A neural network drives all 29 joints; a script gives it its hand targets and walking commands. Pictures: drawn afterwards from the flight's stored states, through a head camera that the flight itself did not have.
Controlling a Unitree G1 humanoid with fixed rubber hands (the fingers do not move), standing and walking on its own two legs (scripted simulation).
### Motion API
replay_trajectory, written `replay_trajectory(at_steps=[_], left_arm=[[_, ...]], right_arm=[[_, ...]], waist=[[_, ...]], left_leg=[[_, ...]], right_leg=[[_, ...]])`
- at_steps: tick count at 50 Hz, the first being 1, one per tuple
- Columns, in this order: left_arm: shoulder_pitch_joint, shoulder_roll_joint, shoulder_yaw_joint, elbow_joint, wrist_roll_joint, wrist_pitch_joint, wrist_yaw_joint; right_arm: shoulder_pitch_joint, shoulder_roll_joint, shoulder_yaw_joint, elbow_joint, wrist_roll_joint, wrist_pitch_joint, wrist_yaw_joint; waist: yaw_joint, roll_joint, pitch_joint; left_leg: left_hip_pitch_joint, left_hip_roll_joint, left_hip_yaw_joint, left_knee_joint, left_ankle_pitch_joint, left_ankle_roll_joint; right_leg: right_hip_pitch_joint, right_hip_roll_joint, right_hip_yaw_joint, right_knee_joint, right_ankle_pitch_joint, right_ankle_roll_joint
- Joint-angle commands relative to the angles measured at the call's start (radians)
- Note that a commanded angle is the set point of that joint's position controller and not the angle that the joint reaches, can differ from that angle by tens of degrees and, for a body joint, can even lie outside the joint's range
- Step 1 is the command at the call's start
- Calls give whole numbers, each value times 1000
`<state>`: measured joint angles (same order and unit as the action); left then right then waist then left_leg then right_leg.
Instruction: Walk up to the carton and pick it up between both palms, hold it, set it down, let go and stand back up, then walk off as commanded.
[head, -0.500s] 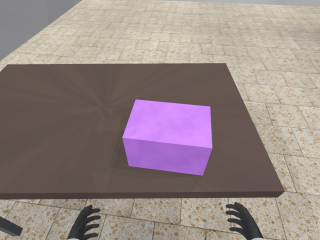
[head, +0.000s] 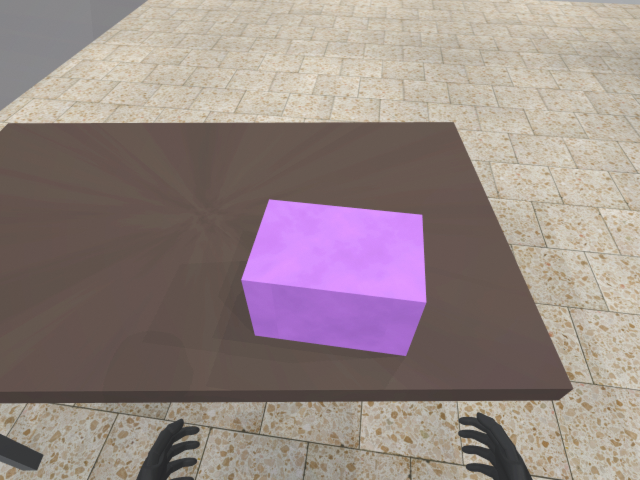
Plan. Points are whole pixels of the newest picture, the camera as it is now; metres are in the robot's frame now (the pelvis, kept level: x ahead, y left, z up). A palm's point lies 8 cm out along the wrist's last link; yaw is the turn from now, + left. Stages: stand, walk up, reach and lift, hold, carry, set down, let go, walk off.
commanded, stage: let go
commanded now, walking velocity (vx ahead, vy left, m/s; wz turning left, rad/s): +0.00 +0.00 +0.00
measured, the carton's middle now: (336, 276) +0.44 -0.01 -0.03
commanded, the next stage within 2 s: stand in 0.02 s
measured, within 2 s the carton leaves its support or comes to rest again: neither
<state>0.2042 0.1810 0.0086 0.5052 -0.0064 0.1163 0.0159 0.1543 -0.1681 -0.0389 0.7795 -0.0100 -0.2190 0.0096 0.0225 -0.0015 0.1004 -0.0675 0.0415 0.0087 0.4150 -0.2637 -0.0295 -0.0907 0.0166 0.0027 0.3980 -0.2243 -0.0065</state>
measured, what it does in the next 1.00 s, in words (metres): stands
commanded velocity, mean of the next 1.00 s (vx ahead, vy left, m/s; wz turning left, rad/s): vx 0.00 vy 0.00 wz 0.00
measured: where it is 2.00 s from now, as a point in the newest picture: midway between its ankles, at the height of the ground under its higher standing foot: outside the picture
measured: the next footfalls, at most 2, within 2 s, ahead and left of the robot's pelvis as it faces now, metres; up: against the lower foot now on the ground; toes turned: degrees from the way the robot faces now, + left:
left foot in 1.74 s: -0.21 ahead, +0.09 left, +0.00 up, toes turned +2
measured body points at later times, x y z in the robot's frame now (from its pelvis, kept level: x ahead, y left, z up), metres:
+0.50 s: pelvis +0.00 +0.01 +0.00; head +0.00 +0.01 +0.44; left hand +0.11 +0.31 -0.11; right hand +0.10 -0.28 -0.12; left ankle -0.02 +0.13 -0.74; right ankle +0.00 -0.12 -0.74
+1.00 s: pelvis -0.02 +0.02 +0.00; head +0.00 +0.02 +0.45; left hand +0.08 +0.32 -0.12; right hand +0.09 -0.28 -0.12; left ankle -0.02 +0.13 -0.74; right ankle +0.00 -0.12 -0.74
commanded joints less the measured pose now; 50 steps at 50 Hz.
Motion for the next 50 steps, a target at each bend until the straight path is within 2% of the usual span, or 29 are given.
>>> replay_trajectory(at_steps=[1,2,5,6,7,8,9,12,13,15,16,17,18,19,25,28,29,30,33,34,36,38,40,42,46,47,48,49,50], left_arm=[[-69,104,27,-120,4,-31,0],[-22,301,115,-21,52,-82,12],[-32,284,105,3,34,-114,6],[-29,248,97,14,36,-127,2],[-37,281,101,35,38,-135,-2],[-24,262,93,51,40,-136,-9],[-55,274,92,70,41,-142,-10],[-57,274,82,101,38,-144,-20],[-77,299,86,121,45,-147,-19],[-84,315,87,146,38,-148,-17],[-70,327,83,161,45,-151,-17],[-75,324,77,178,30,-153,-19],[-73,325,72,198,35,-155,-17],[-76,339,70,207,38,-156,-18],[-71,341,60,286,23,-146,-19],[-68,369,62,328,25,-155,-13],[-76,369,61,331,24,-148,-11],[-82,372,61,337,23,-156,-13],[-72,360,54,367,25,-153,-14],[-81,352,50,369,26,-155,-13],[-90,366,53,389,25,-153,-11],[-87,378,53,397,26,-153,-11],[-94,342,43,397,21,-154,-12],[-110,352,44,411,13,-157,-14],[-115,369,51,421,18,-149,-9],[-63,395,88,354,11,-126,9],[-48,388,91,343,9,-117,13],[-39,386,93,336,10,-109,12],[-30,378,91,307,11,-104,13]], right_arm=[[-71,-116,-26,-108,7,-45,-4],[26,-335,-71,-41,-34,61,-31],[-16,-305,-76,-67,-28,139,-35],[-3,-310,-69,-62,-30,139,-32],[-23,-279,-56,-66,-30,144,-19],[-26,-301,-64,-62,-29,149,-23],[-29,-286,-57,-54,-25,159,-19],[-15,-315,-56,-21,-20,169,-20],[-13,-299,-48,-19,-25,175,-14],[-33,-314,-40,-9,-23,180,-13],[-16,-319,-42,-2,-14,183,-13],[-20,-340,-40,10,-13,182,-11],[-17,-361,-44,27,-12,181,-8],[-19,-368,-45,33,-13,180,-10],[-17,-402,-27,77,-10,180,-9],[-8,-396,-25,104,-11,180,-12],[-14,-400,-24,107,-14,186,-20],[-30,-391,-22,107,-11,190,-16],[-34,-387,-16,131,-8,181,-8],[-32,-384,-11,133,-8,184,-12],[-24,-386,-18,149,-12,186,-14],[-28,-390,-17,159,-5,184,-9],[-23,-398,-19,167,-9,184,-9],[-39,-382,-13,173,-10,185,-11],[-79,-366,-11,167,-5,185,-11],[-54,-436,-66,103,-5,204,-7],[-49,-425,-64,97,-5,209,-11],[-46,-431,-71,91,-2,213,-14],[-11,-444,-78,87,0,215,-15]], waist=[[-9,-13,-130],[0,-8,-125],[-8,-23,-144],[1,61,-154],[-5,8,-141],[-1,29,-164],[-8,-8,-155],[-11,41,-113],[-16,0,-87],[-11,10,-127],[-27,-13,-114],[-10,31,-145],[-17,32,-118],[-21,-7,-72],[-18,29,-110],[-29,1,-82],[-16,32,-65],[-16,2,-97],[-14,-11,-90],[-9,14,-93],[-28,17,-70],[-20,13,-79],[-17,-17,-101],[-23,13,-134],[-17,9,-128],[-39,31,-10],[-47,52,11],[-51,27,0],[-61,56,-65]], left_leg=[[25,-59,77,-37,309,-20],[-88,48,-29,-2,341,17],[-113,52,-46,-3,262,48],[-111,46,-47,5,255,53],[-110,50,-50,-10,219,52],[-101,49,-43,19,236,58],[-108,52,-51,15,218,58],[-138,52,-53,12,149,58],[-140,51,-57,2,131,60],[-136,59,-72,-12,124,68],[-124,57,-75,-13,152,68],[-125,58,-73,-12,172,67],[-138,46,-72,-15,152,61],[-136,53,-79,-25,152,65],[-116,63,-105,-50,177,75],[-96,66,-111,-59,221,73],[-114,69,-102,-63,226,77],[-89,67,-108,-75,221,74],[-88,72,-106,-84,218,68],[-97,67,-102,-82,217,66],[-79,68,-94,-93,183,68],[-91,67,-96,-96,170,61],[-61,66,-92,-93,222,60],[-55,75,-94,-101,238,70],[-49,80,-101,-115,243,63],[-173,44,-99,9,460,65],[-209,55,-107,6,481,98],[-220,74,-114,3,476,122],[-168,104,-138,19,561,153]], right_leg=[[8,11,-34,-71,250,9],[-19,-98,60,24,302,-12],[0,-109,52,28,257,-20],[-15,-119,77,24,253,-21],[-32,-113,60,20,202,-23],[-41,-114,55,22,223,-23],[-46,-112,54,34,214,-29],[-84,-118,69,3,164,-25],[-102,-118,77,-6,112,-32],[-71,-109,72,1,117,-31],[-79,-113,69,0,163,-35],[-47,-117,69,3,150,-32],[-52,-114,78,-2,164,-36],[-85,-123,79,-22,155,-41],[-29,-117,70,-27,157,-33],[-35,-117,75,-32,194,-29],[-30,-120,77,-53,181,-29],[-17,-124,74,-39,169,-25],[-8,-123,74,-57,177,-25],[-7,-124,76,-55,177,-23],[-45,-122,83,-76,134,-23],[-17,-124,82,-74,170,-19],[-2,-129,71,-75,207,-15],[16,-131,82,-64,219,-19],[10,-119,60,-68,190,-10],[-83,-115,77,94,414,-54],[-100,-89,74,164,380,-51],[-94,-78,51,195,343,-55],[-101,-67,64,263,368,-62]])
